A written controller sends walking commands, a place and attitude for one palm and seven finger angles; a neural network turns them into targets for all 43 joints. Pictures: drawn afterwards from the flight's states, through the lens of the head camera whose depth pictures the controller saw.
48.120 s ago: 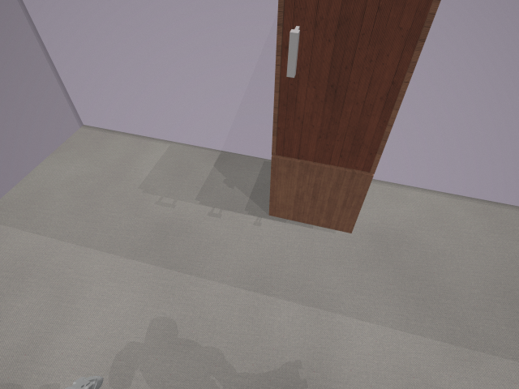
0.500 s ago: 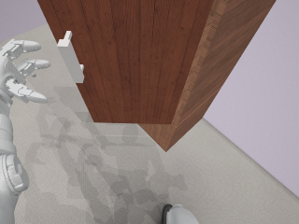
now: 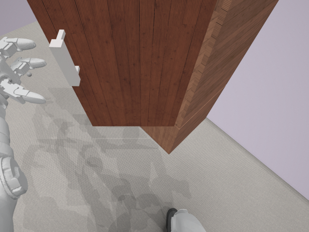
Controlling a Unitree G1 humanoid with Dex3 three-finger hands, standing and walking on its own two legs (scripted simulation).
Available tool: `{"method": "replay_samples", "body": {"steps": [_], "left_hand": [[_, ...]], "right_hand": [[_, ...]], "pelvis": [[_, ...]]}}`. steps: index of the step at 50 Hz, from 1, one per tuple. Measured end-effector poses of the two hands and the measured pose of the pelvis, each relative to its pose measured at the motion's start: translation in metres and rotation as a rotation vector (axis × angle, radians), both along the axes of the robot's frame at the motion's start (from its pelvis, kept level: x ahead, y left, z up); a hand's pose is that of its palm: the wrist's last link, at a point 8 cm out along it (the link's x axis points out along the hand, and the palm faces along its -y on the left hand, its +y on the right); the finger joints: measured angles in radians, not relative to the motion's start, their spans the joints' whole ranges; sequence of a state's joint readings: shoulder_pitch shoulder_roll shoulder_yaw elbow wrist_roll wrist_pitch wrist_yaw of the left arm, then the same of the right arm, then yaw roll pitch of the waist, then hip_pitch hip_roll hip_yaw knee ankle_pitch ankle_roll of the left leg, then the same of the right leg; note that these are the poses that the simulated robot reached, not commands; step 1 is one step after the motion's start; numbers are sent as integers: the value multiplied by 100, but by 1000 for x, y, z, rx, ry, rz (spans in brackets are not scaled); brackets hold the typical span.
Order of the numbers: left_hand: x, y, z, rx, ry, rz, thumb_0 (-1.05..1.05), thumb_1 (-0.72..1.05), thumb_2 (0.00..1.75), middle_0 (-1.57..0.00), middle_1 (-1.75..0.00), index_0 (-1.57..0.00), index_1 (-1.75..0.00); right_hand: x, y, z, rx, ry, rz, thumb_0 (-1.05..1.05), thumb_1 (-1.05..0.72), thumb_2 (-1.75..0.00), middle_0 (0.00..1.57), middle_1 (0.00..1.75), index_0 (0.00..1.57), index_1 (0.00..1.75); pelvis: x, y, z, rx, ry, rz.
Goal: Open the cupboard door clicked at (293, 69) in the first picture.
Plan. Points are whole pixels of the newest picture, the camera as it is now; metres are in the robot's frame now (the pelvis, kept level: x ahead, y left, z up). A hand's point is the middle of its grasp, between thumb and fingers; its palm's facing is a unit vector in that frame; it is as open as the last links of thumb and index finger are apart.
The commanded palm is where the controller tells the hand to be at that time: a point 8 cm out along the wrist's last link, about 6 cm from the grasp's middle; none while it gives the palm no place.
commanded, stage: move the hooked fingers beside the handle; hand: left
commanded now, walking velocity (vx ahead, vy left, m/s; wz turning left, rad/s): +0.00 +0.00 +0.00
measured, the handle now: (68, 59) +0.51 +0.19 +0.11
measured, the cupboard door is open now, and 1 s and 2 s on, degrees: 47 47 47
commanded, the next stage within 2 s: slide the fingers in behind the handle in 0.52 s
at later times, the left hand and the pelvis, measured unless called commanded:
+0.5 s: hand (26, 76) +0.45 +0.27 +0.12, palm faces -0.03 -1.00 +0.00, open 14.0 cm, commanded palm +0.43 +0.32 +0.11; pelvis -0.01 +0.00 +0.00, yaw +1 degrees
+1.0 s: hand (42, 73) +0.47 +0.24 +0.11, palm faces -0.06 -1.00 +0.01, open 14.0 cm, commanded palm +0.44 +0.29 +0.11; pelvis +0.00 +0.00 +0.00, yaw +0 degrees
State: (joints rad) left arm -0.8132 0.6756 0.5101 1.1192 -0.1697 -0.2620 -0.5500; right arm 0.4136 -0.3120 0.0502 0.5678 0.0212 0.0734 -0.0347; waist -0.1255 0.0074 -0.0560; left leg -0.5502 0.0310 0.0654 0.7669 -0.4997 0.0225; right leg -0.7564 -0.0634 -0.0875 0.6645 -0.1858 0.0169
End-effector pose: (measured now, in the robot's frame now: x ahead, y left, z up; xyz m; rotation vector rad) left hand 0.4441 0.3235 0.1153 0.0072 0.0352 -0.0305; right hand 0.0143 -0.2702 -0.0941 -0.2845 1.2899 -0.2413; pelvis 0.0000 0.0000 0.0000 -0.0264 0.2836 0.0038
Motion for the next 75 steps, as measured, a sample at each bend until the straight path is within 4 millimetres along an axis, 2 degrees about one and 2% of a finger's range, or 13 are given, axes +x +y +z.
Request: {"method": "replay_samples", "body": {"steps": [17, 34, 44, 52, 65, 75], "left_hand": [[-8, 2, 2, -2, -7, 1, -1, -50, 30, -30, -120, -30, -120], [-4, 4, 0, 7, -13, -5, -1, -50, 30, -30, -120, -30, -120], [6, -14, -3, 2, -16, -32, -1, -50, 30, -30, -120, -30, -120], [7, -28, -4, 1, -11, -22, -1, -50, 30, -30, -120, -30, -120], [-7, -41, -4, 11, -4, -11, -1, -50, 30, -30, -120, -30, -120], [-2, -60, 1, 3, -31, -29, -1, -50, 30, -30, -120, -30, -120]], "right_hand": [[24, -1, 0, -6, -68, 46, 0, -90, -90, 20, 30, 20, 30], [-2, -3, -3, -17, -7, 23, 0, -90, -90, 20, 30, 20, 30], [-9, -2, -2, -12, 10, 6, 0, -90, -90, 20, 30, 20, 30], [3, 3, -3, 13, -32, 2, 0, -90, -90, 20, 30, 20, 30], [33, 5, -5, 32, -112, 50, 0, -90, -90, 20, 30, 20, 30], [29, 0, -6, 28, -121, 44, 0, -90, -90, 20, 30, 20, 30]], "pelvis": [[-4, -2, -1, -1, -9, 13], [-10, -2, -5, -1, 5, 11], [-7, -1, -4, -4, 14, 7], [-3, -1, -2, -2, 4, 1], [-2, -3, 1, 1, -28, 14], [-6, -6, 0, 7, -28, 10]]}}
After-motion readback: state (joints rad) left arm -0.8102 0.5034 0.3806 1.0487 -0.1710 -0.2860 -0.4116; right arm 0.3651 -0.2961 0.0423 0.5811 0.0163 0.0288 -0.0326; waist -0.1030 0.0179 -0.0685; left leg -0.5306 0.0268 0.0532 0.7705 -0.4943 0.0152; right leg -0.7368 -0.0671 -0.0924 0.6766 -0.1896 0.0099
